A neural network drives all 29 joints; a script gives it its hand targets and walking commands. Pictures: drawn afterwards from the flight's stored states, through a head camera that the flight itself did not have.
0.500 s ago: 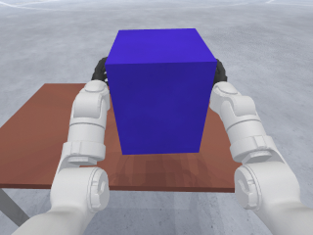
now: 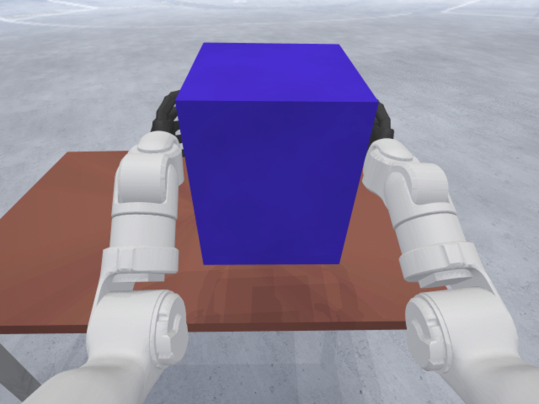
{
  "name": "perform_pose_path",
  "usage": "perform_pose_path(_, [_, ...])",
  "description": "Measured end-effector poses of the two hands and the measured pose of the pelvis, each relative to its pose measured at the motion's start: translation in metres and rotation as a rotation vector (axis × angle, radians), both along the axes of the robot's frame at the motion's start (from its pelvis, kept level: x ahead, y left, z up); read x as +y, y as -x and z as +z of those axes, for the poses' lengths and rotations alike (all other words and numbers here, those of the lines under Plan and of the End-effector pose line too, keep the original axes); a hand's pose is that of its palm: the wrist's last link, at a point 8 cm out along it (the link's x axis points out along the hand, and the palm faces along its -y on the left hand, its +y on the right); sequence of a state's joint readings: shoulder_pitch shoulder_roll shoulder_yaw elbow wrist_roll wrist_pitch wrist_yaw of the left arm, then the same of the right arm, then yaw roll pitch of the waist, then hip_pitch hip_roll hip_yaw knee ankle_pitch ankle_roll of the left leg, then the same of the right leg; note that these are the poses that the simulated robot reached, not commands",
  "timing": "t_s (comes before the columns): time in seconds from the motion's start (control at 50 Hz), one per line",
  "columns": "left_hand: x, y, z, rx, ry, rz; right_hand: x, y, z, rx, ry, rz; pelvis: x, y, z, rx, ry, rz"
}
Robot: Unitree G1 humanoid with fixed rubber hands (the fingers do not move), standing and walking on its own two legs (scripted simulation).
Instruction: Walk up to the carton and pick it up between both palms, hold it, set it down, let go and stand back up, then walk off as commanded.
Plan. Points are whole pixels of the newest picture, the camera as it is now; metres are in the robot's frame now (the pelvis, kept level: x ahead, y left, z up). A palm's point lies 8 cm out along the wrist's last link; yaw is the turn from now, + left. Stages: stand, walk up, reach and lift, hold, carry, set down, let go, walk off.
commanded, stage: hold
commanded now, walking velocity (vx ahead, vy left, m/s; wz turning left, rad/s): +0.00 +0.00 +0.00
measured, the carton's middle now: (271, 153) +0.40 +0.00 +0.24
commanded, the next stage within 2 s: set down in 2.00 s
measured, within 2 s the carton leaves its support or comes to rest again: neither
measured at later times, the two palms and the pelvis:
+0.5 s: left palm (167, 145) +0.37 +0.15 +0.27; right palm (379, 147) +0.37 -0.14 +0.26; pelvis +0.00 +0.00 +0.00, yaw +0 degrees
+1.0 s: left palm (168, 144) +0.38 +0.14 +0.27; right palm (380, 147) +0.37 -0.15 +0.26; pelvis +0.00 +0.00 +0.00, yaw +0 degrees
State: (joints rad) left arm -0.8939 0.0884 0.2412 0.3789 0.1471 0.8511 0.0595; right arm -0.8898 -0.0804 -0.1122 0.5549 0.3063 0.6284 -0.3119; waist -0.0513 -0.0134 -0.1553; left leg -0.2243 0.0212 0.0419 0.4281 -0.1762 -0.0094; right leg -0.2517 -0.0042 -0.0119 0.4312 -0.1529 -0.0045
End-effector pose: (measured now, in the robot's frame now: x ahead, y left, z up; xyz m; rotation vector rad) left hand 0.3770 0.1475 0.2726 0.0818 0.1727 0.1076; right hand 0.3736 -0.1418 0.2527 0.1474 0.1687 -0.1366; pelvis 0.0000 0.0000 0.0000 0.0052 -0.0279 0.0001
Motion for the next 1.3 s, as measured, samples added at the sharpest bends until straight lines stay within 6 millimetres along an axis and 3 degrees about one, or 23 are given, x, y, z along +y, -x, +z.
perform_pose_path(1.3, [-0.0042,0.0008,-0.0006,0.026,-0.021,-0.003,-0.0042,0.0007,0.0049,0.033,0.016,0.001,-0.0002,0.0039,-0.0002,-0.007,0.0,0.0])
